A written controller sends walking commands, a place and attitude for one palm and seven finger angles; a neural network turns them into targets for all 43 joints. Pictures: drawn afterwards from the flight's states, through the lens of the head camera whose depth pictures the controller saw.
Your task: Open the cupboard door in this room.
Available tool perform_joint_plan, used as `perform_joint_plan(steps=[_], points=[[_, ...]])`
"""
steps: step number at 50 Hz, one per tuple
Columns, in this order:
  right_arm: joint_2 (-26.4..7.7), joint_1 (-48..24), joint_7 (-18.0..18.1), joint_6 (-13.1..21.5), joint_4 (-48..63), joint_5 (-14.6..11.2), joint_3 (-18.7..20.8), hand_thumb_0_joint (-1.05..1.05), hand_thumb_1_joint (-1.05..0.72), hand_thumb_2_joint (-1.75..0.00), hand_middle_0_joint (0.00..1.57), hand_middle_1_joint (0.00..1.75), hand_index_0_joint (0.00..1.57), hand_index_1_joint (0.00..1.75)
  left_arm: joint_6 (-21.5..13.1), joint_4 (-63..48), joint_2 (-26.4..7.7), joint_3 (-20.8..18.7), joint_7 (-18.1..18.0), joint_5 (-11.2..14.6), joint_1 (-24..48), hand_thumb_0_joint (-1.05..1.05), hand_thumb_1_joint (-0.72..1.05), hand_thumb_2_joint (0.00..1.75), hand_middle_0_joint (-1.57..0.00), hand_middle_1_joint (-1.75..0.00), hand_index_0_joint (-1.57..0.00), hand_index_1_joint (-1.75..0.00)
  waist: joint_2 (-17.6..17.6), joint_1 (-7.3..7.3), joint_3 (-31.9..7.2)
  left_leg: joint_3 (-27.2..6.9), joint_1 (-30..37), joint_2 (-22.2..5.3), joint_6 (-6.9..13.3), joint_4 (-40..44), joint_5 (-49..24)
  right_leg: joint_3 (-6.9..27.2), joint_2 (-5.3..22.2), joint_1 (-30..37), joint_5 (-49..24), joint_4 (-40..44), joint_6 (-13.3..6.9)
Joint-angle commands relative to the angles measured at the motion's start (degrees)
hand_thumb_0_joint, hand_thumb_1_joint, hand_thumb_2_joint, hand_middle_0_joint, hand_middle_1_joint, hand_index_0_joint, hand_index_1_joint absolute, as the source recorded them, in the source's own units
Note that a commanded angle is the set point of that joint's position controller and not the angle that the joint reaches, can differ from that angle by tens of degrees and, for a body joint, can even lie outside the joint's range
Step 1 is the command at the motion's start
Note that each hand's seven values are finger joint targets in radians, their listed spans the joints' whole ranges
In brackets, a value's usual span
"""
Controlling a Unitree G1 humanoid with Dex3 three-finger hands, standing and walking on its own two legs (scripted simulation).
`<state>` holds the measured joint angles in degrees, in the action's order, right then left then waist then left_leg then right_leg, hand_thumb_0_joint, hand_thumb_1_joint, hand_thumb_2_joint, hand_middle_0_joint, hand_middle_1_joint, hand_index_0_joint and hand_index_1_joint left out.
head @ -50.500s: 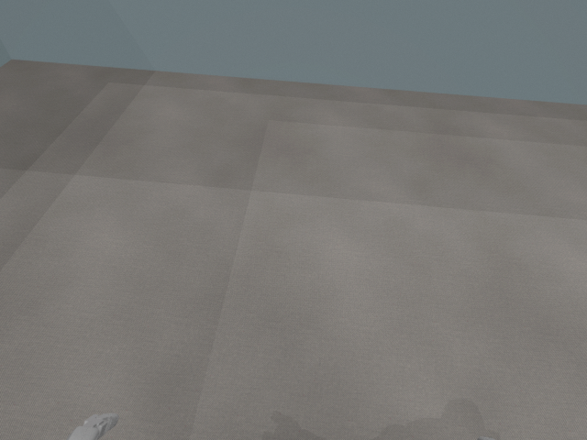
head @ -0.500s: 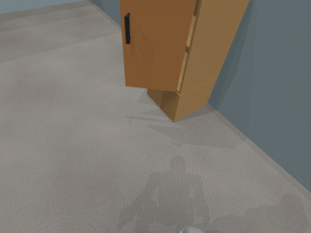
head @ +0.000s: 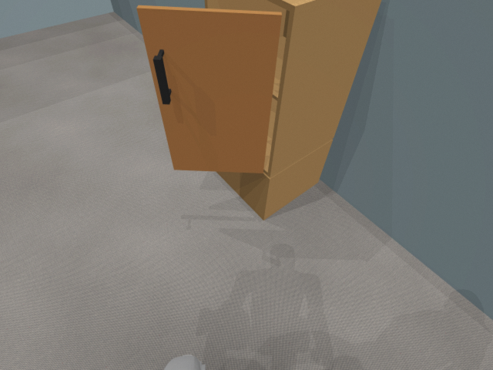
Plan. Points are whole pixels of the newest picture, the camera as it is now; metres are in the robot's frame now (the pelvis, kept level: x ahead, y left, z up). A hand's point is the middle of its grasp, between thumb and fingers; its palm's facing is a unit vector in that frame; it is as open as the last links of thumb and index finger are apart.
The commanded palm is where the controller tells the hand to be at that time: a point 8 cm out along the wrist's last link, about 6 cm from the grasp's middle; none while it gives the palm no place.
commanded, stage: take the last steps up to it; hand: left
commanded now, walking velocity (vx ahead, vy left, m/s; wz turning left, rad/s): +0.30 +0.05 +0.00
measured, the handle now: (163, 77) +0.84 +0.25 +0.00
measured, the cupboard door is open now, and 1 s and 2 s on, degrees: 50 50 50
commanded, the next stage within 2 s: come to a stop and stand still in 0.52 s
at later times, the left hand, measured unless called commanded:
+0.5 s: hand (133, 318) +0.24 +0.23 -0.17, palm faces -0.01 -0.98 -0.17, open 7.3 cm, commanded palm none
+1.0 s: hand (151, 272) +0.34 +0.22 -0.19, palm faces +0.01 -0.98 -0.21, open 7.3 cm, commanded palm none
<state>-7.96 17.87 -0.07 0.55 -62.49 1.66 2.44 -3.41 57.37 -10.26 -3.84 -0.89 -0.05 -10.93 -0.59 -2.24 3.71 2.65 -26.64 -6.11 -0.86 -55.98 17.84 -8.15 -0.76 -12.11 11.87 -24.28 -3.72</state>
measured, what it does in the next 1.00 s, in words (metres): walks ahead: left foot, then right foot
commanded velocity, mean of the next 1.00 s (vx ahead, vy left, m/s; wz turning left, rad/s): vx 0.04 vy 0.03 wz -0.01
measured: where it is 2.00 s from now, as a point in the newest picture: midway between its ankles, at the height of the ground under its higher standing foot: outside the picture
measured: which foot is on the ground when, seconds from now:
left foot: up 0.00-0.18, down 0.20-0.62, up 0.64-0.86, down 0.88-1.00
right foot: down 0.00-0.20, up 0.22-0.60, down 0.62-0.92, up 0.94-1.00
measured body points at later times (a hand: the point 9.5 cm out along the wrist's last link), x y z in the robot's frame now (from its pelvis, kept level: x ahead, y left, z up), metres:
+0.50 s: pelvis +0.18 +0.05 +0.00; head +0.20 +0.06 +0.45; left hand +0.24 +0.28 -0.15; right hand +0.18 -0.18 -0.15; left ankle +0.16 +0.15 -0.74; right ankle +0.24 -0.09 -0.70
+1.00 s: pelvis +0.28 +0.03 -0.01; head +0.31 +0.05 +0.44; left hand +0.34 +0.27 -0.17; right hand +0.32 -0.20 -0.16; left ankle +0.31 +0.14 -0.74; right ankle +0.26 -0.08 -0.72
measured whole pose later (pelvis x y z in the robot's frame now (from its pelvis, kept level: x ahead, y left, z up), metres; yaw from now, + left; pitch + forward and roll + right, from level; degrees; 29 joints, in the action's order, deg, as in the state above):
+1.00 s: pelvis +0.28 +0.03 -0.01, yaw -3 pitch -1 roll +1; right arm -8.5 10.3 1.8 -1.6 -58.7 1.7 1.6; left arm 3.0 58.6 -11.6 -2.8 -1.8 -0.2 -9.7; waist -2.6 0.7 4.2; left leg 5.8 -16.3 -1.0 1.7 -31.8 15.0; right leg -3.3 2.2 -18.3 27.7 -43.8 -0.4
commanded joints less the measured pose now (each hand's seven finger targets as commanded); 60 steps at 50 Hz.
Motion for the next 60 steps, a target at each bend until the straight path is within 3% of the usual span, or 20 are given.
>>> perform_joint_plan(steps=[1,5,8,9,10,11,18,28,29,31,32,34,39,42,44,46,51,56,58,60], points=[[-0.78,-0.42,-0.9,1.04,3.53,-0.05,0.44,0.0,-0.9,-0.9,0.2,0.3,0.2,0.3,-1.17,0.96,-6.08,-0.99,0.81,-1.05,-6.95,0.0,0.9,0.9,-0.2,-0.3,-0.2,-0.3,-2.72,3.08,-2.11,2.04,1.57,0.47,-1.16,12.39,-2.73,12.93,15.76,0.24,0.96,14.7,-6.76],[-2.25,-5.99,-1.32,2.04,5.99,-0.13,0.84,0.0,-0.9,-0.9,0.2,0.3,0.2,0.3,-0.92,2.94,-7.33,-0.9,1.18,-1.21,-8.86,0.0,0.9,0.9,-0.2,-0.3,-0.2,-0.3,-6.44,4.01,-0.12,2.86,3.23,2.08,-0.87,20.73,-3.17,14.01,16.36,2.47,2.65,12.55,-5.71],[-5.26,-1.54,-0.77,3.08,4.34,0.0,1.09,0.0,-0.9,-0.9,0.2,0.3,0.2,0.3,-0.4,3.1,-6.98,-0.75,1.18,-0.9,-7.89,0.0,0.9,0.9,-0.2,-0.3,-0.2,-0.3,-2.05,0.82,-1.4,4.19,18.76,3.87,-0.16,30.6,-6.13,9.87,13.0,-4.39,1.17,3.32,-2.53],[-8.97,3.99,-0.19,3.51,2.86,0.19,1.94,0.0,-0.9,-0.9,0.2,0.3,0.2,0.3,-0.29,2.32,-5.67,-0.39,1.5,-0.8,-7.66,0.0,0.9,0.9,-0.2,-0.3,-0.2,-0.3,5.31,-1.81,-3.97,-3.32,28.45,-1.42,2.55,32.75,-3.58,6.44,9.06,-11.67,1.71,-8.07,-0.21],[-14.82,10.7,0.35,3.56,1.7,0.75,3.32,0.0,-0.9,-0.9,0.2,0.3,0.2,0.3,-0.44,0.61,-2.82,0.22,1.8,-0.5,-7.15,0.0,0.9,0.9,-0.2,-0.3,-0.2,-0.3,19.39,-4.0,-7.11,-20.66,34.77,-14.64,8.46,38.58,-0.74,-0.01,2.57,-21.36,15.24,-24.93,2.34],[-15.27,13.47,1.0,2.85,1.67,0.68,3.01,0.0,-0.9,-0.9,0.2,0.3,0.2,0.3,-0.64,-1.36,-4.11,0.41,1.63,-0.78,-3.29,0.0,0.9,0.9,-0.2,-0.3,-0.2,-0.3,15.21,-5.14,-6.41,-26.68,33.9,-19.31,13.47,42.09,-3.04,3.79,2.35,-25.7,20.46,-37.23,2.17],[-8.59,1.94,1.65,4.29,3.52,-0.16,0.37,0.0,-0.9,-0.9,0.2,0.3,0.2,0.3,1.36,0.91,-1.82,0.61,2.22,-1.27,-5.56,0.0,0.9,0.9,-0.2,-0.3,-0.2,-0.3,7.28,2.22,-2.57,-5.02,20.0,-10.08,9.9,43.77,-20.7,6.0,7.69,-19.47,5.65,-33.42,3.81],[-8.55,2.25,1.46,2.23,1.4,-0.04,0.46,0.0,-0.9,-0.9,0.2,0.3,0.2,0.3,1.87,0.1,-3.5,0.21,1.94,-1.39,-3.74,0.0,0.9,0.9,-0.2,-0.3,-0.2,-0.3,4.21,3.99,-0.41,-0.56,12.86,-5.97,6.55,35.34,-11.23,1.23,3.33,1.08,-0.97,-6.36,3.09],[-7.49,1.89,1.29,2.27,1.5,-0.43,0.24,0.0,-0.9,-0.9,0.2,0.3,0.2,0.3,1.35,1.28,-5.74,-0.4,1.69,-1.43,-7.67,0.0,0.9,0.9,-0.2,-0.3,-0.2,-0.3,0.29,5.89,-2.12,1.82,8.67,-2.65,4.48,28.44,-7.41,5.35,5.62,9.04,-3.06,-3.14,1.97],[-5.29,2.05,0.78,1.86,3.48,-0.94,-0.03,0.0,-0.9,-0.9,0.2,0.3,0.2,0.3,0.7,3.63,-13.6,-1.88,0.85,-1.05,-16.17,0.0,0.9,0.9,-0.2,-0.3,-0.2,-0.3,-16.94,8.34,-6.53,6.64,-5.1,5.56,0.34,4.78,19.47,28.81,25.35,20.1,-7.55,8.47,-8.45],[-6.16,0.27,0.97,1.62,3.76,-1.07,0.08,0.0,-0.9,-0.9,0.2,0.3,0.2,0.3,0.92,2.81,-12.66,-1.39,0.33,-0.68,-14.22,0.0,0.9,0.9,-0.2,-0.3,-0.2,-0.3,-11.13,8.08,-4.66,1.3,-5.03,3.37,0.4,-0.85,19.54,28.08,26.32,15.56,-12.04,9.45,-11.02],[-4.39,0.61,1.71,0.68,1.82,-1.44,-0.34,0.0,-0.9,-0.9,0.2,0.3,0.2,0.3,0.59,1.09,-8.39,-0.05,-0.68,-0.79,-5.62,0.0,0.9,0.9,-0.2,-0.3,-0.2,-0.3,-9.78,3.81,-4.18,-2.35,0.37,1.22,-0.74,1.34,13.39,19.25,22.21,8.17,-31.21,6.34,-8.85],[-2.54,3.48,1.48,-1.9,0.08,-1.6,-0.64,0.0,-0.9,-0.9,0.2,0.3,0.2,0.3,2.02,-0.16,-8.76,-0.04,-1.24,-0.67,-1.09,0.0,0.9,0.9,-0.2,-0.3,-0.2,-0.3,-5.11,1.66,-7.61,2.04,10.92,4.5,-2.2,18.05,1.66,9.28,16.83,3.94,-38.21,1.23,-5.94],[-4.42,3.66,1.52,-2.18,0.81,-0.97,0.25,0.0,-0.9,-0.9,0.2,0.3,0.2,0.3,3.07,-0.17,-9.0,-0.51,-1.38,-0.39,-0.78,0.0,0.9,0.9,-0.2,-0.3,-0.2,-0.3,-3.49,1.21,-6.61,1.91,16.29,3.86,-1.62,28.65,-9.85,9.52,15.78,0.45,-28.43,-3.14,-2.77],[-9.39,1.64,1.8,-1.79,3.12,-0.49,1.15,0.0,-0.9,-0.9,0.2,0.3,0.2,0.3,3.93,-1.18,-6.55,-0.22,-1.21,-0.11,-1.01,0.0,0.9,0.9,-0.2,-0.3,-0.2,-0.3,6.47,2.22,-6.34,-8.31,16.64,-6.59,3.77,31.59,-31.88,4.63,8.91,-3.71,-10.62,-8.33,2.25],[-12.01,-2.27,2.1,-2.08,5.01,-0.06,1.62,0.0,-0.9,-0.9,0.2,0.3,0.2,0.3,5.11,-1.84,-4.3,0.28,-1.45,-0.26,-1.52,0.0,0.9,0.9,-0.2,-0.3,-0.2,-0.3,9.41,3.08,-2.48,-11.31,8.63,-11.8,9.41,36.97,-30.91,3.93,3.37,-2.19,15.5,-18.04,3.55],[-11.28,-5.25,2.99,-1.37,6.84,0.29,1.52,0.0,-0.9,-0.9,0.2,0.3,0.2,0.3,5.66,-1.71,-4.4,0.12,-0.94,-0.44,-2.06,0.0,0.9,0.9,-0.2,-0.3,-0.2,-0.3,9.11,2.39,-5.82,-10.48,18.38,-11.7,12.64,33.13,-43.78,8.25,2.56,-8.8,19.82,-25.74,3.57],[-11.81,-6.73,2.54,-1.46,7.23,-0.99,2.31,0.0,-0.9,-0.9,0.2,0.3,0.2,0.3,4.28,-1.23,-5.37,0.32,-0.99,-0.86,-6.94,0.0,0.9,0.9,-0.2,-0.3,-0.2,-0.3,3.08,3.29,-10.02,-6.25,20.13,-6.17,6.81,26.54,-32.55,8.82,3.22,1.17,-3.87,0.06,3.61],[-7.32,-7.27,1.69,-2.24,8.36,-1.66,1.52,0.0,-0.9,-0.9,0.2,0.3,0.2,0.3,3.73,-1.73,-10.87,-0.13,-1.24,-1.31,-4.38,0.0,0.9,0.9,-0.2,-0.3,-0.2,-0.3,-12.12,1.79,-5.02,0.64,10.55,3.7,0.4,22.11,-1.26,22.48,16.8,0.89,-18.25,6.17,-1.94],[-7.48,-8.78,1.18,-0.88,14.52,-1.27,0.98,0.0,-0.9,-0.9,0.2,0.3,0.2,0.3,2.03,-4.91,-11.78,0.42,-3.63,-2.02,-6.32,0.0,0.9,0.9,-0.2,-0.3,-0.2,-0.3,-4.52,0.47,-8.85,2.88,6.75,6.27,-0.03,20.69,1.92,18.7,14.3,11.84,-61.78,-5.42,0.09]])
